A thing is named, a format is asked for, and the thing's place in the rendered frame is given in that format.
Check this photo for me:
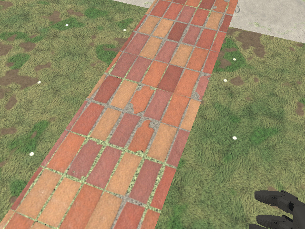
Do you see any robot right hand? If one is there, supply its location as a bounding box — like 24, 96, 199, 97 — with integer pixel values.
249, 190, 305, 229

